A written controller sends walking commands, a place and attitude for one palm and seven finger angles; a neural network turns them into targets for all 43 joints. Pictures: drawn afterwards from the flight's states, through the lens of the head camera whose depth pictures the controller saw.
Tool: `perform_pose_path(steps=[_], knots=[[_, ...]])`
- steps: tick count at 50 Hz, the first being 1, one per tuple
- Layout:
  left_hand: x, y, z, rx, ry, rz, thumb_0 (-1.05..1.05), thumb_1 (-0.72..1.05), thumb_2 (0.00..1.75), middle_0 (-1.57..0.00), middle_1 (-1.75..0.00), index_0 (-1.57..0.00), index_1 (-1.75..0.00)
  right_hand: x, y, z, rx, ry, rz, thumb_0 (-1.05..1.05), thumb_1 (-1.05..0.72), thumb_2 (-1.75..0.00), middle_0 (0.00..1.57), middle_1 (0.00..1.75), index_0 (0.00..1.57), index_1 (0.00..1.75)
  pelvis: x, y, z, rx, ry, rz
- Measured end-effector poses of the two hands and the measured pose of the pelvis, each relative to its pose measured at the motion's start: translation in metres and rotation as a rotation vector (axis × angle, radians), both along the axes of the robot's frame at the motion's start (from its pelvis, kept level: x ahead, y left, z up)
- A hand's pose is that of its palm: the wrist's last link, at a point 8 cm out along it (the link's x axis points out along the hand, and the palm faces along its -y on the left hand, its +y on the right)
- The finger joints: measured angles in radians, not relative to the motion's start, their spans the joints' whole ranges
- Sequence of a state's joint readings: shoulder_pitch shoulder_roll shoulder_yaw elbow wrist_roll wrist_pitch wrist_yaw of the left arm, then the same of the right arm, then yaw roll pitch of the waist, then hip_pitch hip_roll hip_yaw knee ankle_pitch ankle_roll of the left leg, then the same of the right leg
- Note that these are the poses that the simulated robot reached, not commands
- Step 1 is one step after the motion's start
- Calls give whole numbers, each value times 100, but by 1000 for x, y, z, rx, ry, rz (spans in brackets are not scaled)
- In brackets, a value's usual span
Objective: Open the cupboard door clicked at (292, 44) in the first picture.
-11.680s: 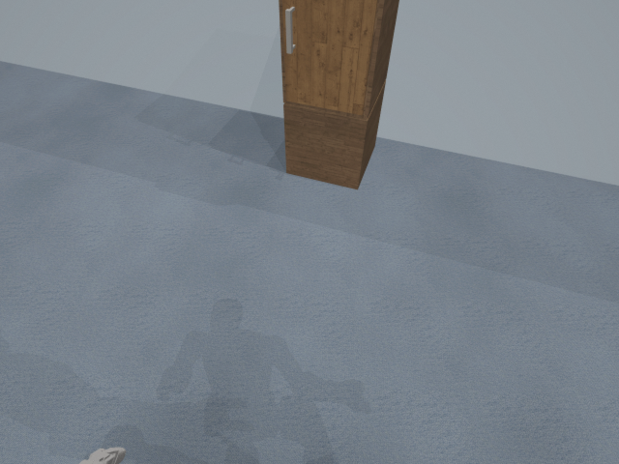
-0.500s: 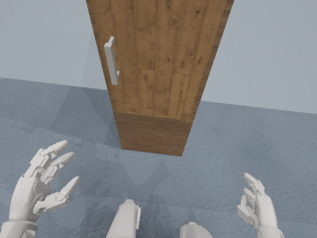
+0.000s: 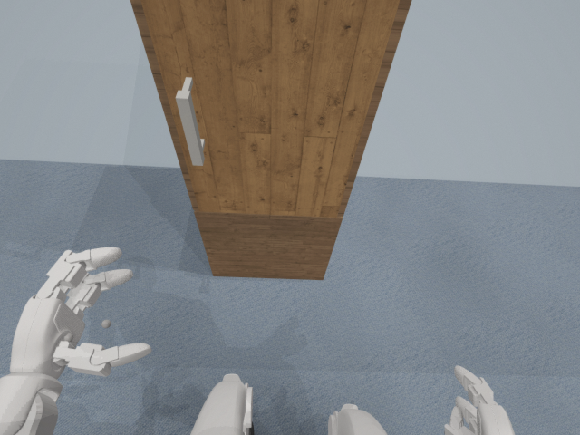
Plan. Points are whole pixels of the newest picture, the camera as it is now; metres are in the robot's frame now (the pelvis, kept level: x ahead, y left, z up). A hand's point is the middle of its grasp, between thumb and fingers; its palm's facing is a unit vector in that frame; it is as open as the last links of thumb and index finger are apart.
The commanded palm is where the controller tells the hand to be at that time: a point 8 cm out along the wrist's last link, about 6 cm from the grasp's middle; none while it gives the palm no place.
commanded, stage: raise the hand with hooked fingers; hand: left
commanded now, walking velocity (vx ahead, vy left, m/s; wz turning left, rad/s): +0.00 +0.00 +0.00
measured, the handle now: (193, 124) +0.58 +0.20 +0.05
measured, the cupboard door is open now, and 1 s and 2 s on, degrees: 0 0 0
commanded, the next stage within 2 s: move the hooked fingers beside the handle in 1.06 s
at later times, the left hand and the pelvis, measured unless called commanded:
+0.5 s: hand (72, 293) +0.27 +0.28 +0.06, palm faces +0.06 -1.00 -0.06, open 13.9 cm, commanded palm +0.25 +0.33 +0.06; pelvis +0.00 +0.01 +0.01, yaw +1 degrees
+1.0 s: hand (91, 280) +0.29 +0.26 +0.06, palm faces +0.05 -1.00 -0.05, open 14.0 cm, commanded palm +0.26 +0.31 +0.06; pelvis +0.00 -0.01 +0.01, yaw +0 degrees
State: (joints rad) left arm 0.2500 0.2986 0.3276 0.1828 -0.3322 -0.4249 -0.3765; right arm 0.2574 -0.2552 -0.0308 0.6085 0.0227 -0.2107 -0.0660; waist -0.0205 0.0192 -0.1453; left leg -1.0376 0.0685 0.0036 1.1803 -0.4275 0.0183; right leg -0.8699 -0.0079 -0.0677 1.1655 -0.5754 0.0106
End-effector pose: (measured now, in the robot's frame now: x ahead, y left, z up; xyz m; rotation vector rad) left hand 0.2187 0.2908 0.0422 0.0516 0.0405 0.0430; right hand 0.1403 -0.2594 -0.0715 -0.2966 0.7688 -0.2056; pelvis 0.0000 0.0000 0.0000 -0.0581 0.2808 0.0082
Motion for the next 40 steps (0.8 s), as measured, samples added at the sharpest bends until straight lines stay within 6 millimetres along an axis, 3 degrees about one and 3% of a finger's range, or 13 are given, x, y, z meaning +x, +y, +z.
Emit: perform_pose_path(steps=[9,16,30,40], knots=[[4,20,9,6,-14,18,0,-33,37,-29,-109,-29,-109,29,31,18,21,-76,92,1,-90,-90,20,30,20,30,-3,8,6,-14,-18,15],[11,32,13,6,-1,18,-1,-45,32,-30,-117,-30,-116,31,41,21,32,-74,122,1,-90,-90,20,30,20,30,-4,9,9,-19,-27,21],[37,44,20,5,-12,10,-1,-50,30,-30,-120,-30,-120,-2,15,10,1,31,55,1,-90,-90,20,30,20,30,-2,3,10,-13,-22,11],[44,32,19,-2,-3,-5,-1,-50,30,-30,-120,-30,-120,-12,0,9,4,48,18,1,-90,-90,20,30,20,30,1,-3,11,-3,-15,0]])
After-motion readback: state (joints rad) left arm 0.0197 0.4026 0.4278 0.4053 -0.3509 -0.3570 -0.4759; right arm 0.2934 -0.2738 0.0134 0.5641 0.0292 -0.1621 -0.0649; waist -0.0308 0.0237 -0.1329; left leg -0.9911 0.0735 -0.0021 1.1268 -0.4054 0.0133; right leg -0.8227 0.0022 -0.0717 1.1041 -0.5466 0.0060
